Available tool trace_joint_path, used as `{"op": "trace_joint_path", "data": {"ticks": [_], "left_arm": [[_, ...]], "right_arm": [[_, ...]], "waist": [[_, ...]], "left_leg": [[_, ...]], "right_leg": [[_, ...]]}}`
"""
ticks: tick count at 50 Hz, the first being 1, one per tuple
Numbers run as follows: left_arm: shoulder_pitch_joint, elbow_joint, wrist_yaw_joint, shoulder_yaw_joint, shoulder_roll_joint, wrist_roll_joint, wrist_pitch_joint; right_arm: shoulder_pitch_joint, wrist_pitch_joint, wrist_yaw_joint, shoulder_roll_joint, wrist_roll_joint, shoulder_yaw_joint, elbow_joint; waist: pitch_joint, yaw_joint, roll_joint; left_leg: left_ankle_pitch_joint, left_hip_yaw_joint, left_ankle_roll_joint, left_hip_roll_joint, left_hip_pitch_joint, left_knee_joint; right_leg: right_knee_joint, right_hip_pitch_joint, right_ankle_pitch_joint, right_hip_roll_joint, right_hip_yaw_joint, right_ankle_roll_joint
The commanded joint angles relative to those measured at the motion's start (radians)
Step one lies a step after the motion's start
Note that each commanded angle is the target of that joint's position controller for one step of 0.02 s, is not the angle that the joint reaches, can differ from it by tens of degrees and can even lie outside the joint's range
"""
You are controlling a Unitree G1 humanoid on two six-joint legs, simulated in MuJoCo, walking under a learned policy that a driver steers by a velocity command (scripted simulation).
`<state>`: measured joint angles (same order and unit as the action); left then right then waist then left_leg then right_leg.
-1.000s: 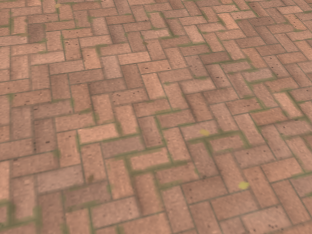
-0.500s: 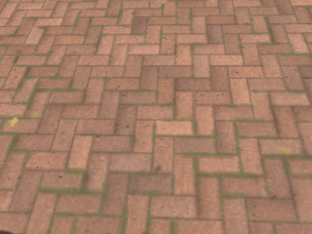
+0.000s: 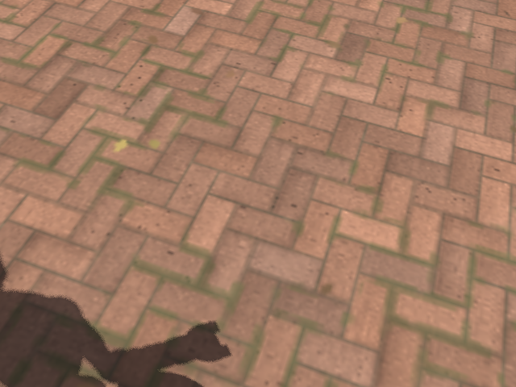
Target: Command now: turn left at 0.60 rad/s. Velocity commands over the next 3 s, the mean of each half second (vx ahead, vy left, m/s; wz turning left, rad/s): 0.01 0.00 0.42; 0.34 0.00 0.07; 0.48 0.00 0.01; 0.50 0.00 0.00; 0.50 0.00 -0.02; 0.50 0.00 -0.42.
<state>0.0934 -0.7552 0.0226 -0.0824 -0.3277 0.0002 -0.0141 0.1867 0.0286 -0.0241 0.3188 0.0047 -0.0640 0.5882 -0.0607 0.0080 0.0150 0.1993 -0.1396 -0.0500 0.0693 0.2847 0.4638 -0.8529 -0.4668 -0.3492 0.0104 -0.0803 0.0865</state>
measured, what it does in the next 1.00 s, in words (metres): walks ahead: right foot, then left foot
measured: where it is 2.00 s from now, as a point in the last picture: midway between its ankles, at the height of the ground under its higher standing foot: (222, 301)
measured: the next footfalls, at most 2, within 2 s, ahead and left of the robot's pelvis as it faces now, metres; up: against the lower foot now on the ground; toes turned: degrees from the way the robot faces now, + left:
right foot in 0.16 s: +0.07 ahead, -0.14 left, +0.00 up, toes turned +11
left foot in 0.52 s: +0.00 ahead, +0.12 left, +0.00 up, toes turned +9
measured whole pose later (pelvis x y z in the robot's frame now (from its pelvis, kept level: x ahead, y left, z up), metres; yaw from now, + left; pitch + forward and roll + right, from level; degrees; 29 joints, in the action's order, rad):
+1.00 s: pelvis +0.15 -0.03 -0.01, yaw +13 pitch +1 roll +1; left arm 0.22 -0.75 -0.04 -0.03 -0.29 0.00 0.09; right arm 0.36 -0.05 0.00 0.31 0.03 -0.05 0.73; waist -0.01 0.02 -0.03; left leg 0.40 -0.06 -0.02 -0.02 0.34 1.07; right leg -0.54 -0.31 -0.25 0.02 0.05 -0.06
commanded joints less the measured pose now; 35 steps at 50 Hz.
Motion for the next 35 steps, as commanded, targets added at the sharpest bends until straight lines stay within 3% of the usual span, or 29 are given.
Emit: {"op": "trace_joint_path", "data": {"ticks": [1, 5, 7, 8, 9, 10, 11, 13, 14, 16, 20, 22, 24, 25, 26, 27, 28, 29, 30, 32, 35], "left_arm": [[-0.031, 0.077, -0.007, -0.018, -0.083, -0.005, 0.022], [0.001, 0.083, -0.023, -0.022, -0.09, -0.011, 0.041], [0.065, 0.066, -0.028, -0.029, -0.092, -0.006, 0.049], [0.092, 0.067, -0.022, -0.042, -0.142, 0.006, 0.048], [0.049, 0.078, -0.015, -0.054, -0.225, 0.023, 0.036], [0.064, 0.084, -0.017, -0.044, -0.184, 0.04, 0.039], [0.025, 0.099, -0.013, -0.027, -0.136, 0.031, 0.042], [-0.027, 0.104, -0.005, -0.013, -0.091, 0.004, 0.037], [-0.019, 0.101, -0.002, -0.007, -0.088, -0.001, 0.035], [0.015, 0.089, 0.002, -0.005, -0.09, 0.004, 0.027], [0.024, 0.079, -0.002, -0.008, -0.109, 0.002, 0.014], [0.047, 0.068, -0.008, -0.012, -0.132, -0.006, 0.007], [0.051, 0.057, -0.014, 0.0, -0.114, -0.019, 0.006], [0.085, 0.044, -0.019, 0.01, -0.095, -0.021, 0.014], [0.088, 0.042, -0.027, 0.022, -0.07, -0.004, 0.027], [0.082, 0.07, -0.034, 0.041, -0.004, 0.014, 0.044], [-0.013, 0.096, -0.029, 0.034, -0.047, -0.003, 0.055], [-0.079, 0.119, -0.025, 0.013, -0.101, -0.025, 0.061], [-0.054, 0.112, -0.025, 0.001, -0.112, -0.036, 0.065], [-0.01, 0.096, -0.035, -0.003, -0.099, -0.029, 0.08], [-0.032, 0.087, -0.059, 0.017, -0.038, -0.015, 0.104]], "right_arm": [[-0.022, -0.005, -0.001, 0.187, 0.0, -0.057, -0.07], [-0.049, 0.005, 0.006, 0.183, 0.011, -0.057, -0.077], [-0.079, 0.012, 0.001, 0.168, 0.025, -0.052, -0.082], [-0.044, 0.011, -0.002, 0.131, 0.021, -0.042, -0.08], [0.015, 0.007, -0.001, 0.089, 0.014, -0.032, -0.088], [0.012, -0.001, -0.006, 0.173, 0.001, -0.057, -0.083], [0.031, -0.001, -0.005, 0.214, 0.004, -0.075, -0.062], [0.041, 0.013, -0.009, 0.171, 0.005, -0.071, -0.024], [0.036, 0.018, -0.009, 0.142, 0.008, -0.062, -0.022], [0.003, 0.016, -0.006, 0.102, 0.014, -0.046, -0.032], [-0.041, 0.012, -0.001, 0.045, 0.003, -0.014, -0.045], [-0.033, 0.011, 0.003, 0.061, 0.009, -0.016, -0.034], [0.042, 0.01, 0.007, 0.047, 0.008, -0.013, 0.009], [0.054, 0.01, 0.007, 0.06, 0.005, -0.014, 0.018], [0.087, 0.008, 0.001, 0.095, 0.004, -0.019, 0.017], [0.125, 0.006, -0.004, 0.19, -0.007, -0.043, 0.027], [0.166, -0.006, 0.009, 0.207, -0.01, -0.051, 0.034], [0.179, -0.027, 0.011, 0.18, -0.019, -0.041, 0.043], [0.173, -0.047, 0.008, 0.157, -0.018, -0.033, 0.057], [0.154, -0.072, 0.002, 0.114, 0.003, -0.019, 0.062], [0.132, -0.079, 0.002, 0.11, 0.003, -0.02, 0.055]], "waist": [[0.121, 0.013, -0.173], [0.141, 0.001, -0.185], [0.152, -0.043, -0.168], [0.179, -0.031, -0.079], [0.143, 0.036, 0.201], [0.134, 0.001, 0.223], [0.115, 0.016, 0.147], [0.08, 0.024, 0.106], [0.073, 0.012, 0.109], [0.083, -0.009, 0.123], [0.122, -0.035, 0.171], [0.123, -0.046, 0.185], [0.131, -0.009, 0.148], [0.123, -0.005, 0.121], [0.139, 0.003, 0.06], [0.15, -0.012, -0.169], [0.081, 0.067, -0.239], [-0.024, 0.096, -0.224], [-0.061, 0.07, -0.23], [-0.064, 0.046, -0.209], [-0.02, 0.045, -0.152]], "left_leg": [[-0.162, -0.3, -0.181, -0.237, -0.105, -0.101], [-0.245, -0.385, -0.163, -0.219, -0.122, -0.051], [-0.211, -0.373, -0.109, -0.169, -0.079, 0.003], [-0.034, -0.312, -0.052, -0.114, 0.009, 0.099], [0.327, -0.1, 0.018, 0.057, 0.212, 0.299], [0.478, -0.042, 0.072, 0.047, 0.263, 0.541], [0.419, -0.05, 0.093, 0.009, 0.263, 0.664], [0.311, -0.039, 0.125, 0.003, 0.284, 0.732], [0.283, -0.036, 0.137, 0.006, 0.292, 0.743], [0.258, 0.005, 0.15, 0.004, 0.267, 0.663], [0.272, 0.077, 0.152, -0.058, 0.109, 0.338], [0.226, 0.118, 0.146, -0.055, 0.032, 0.2], [0.041, 0.157, 0.108, -0.04, -0.139, -0.063], [0.012, 0.153, 0.079, -0.034, -0.236, -0.125], [0.017, 0.056, 0.042, -0.109, -0.345, -0.086], [0.202, -0.14, -0.06, -0.245, -0.353, -0.094], [0.439, -0.327, -0.174, -0.349, -0.259, -0.237], [0.527, -0.416, -0.218, -0.388, -0.212, -0.311], [0.517, -0.421, -0.219, -0.391, -0.216, -0.32], [0.406, -0.338, -0.183, -0.353, -0.279, -0.318], [0.171, -0.169, -0.146, -0.278, -0.249, -0.317]], "right_leg": [[0.095, 0.013, -0.016, 0.018, -0.01, -0.004], [0.251, 0.1, -0.007, 0.036, -0.012, -0.03], [0.469, 0.241, 0.176, 0.02, 0.004, -0.058], [0.513, 0.362, 0.262, -0.113, -0.096, -0.106], [0.542, 0.423, 0.453, -0.309, -0.326, -0.239], [0.558, 0.351, 0.506, -0.424, -0.447, -0.379], [0.547, 0.322, 0.484, -0.396, -0.374, -0.379], [0.526, 0.324, 0.402, -0.274, -0.219, -0.3], [0.52, 0.333, 0.453, -0.26, -0.186, -0.301], [0.518, 0.362, 0.511, -0.231, -0.123, -0.31], [0.496, 0.384, 0.541, -0.23, -0.079, -0.31], [0.484, 0.369, 0.551, -0.239, -0.091, -0.313], [0.486, 0.29, 0.303, -0.215, -0.077, -0.279], [0.484, 0.218, 0.16, -0.191, -0.069, -0.237], [0.422, 0.115, 0.031, -0.156, -0.041, -0.179], [0.249, -0.01, -0.111, -0.019, 0.121, -0.102], [0.121, -0.088, -0.182, 0.011, 0.151, -0.073], [-0.031, -0.183, -0.217, -0.028, 0.089, -0.076], [-0.124, -0.249, -0.215, -0.05, 0.061, -0.089], [-0.131, -0.313, -0.096, -0.093, 0.034, -0.109], [0.032, -0.194, 0.061, -0.078, 0.088, -0.101]]}}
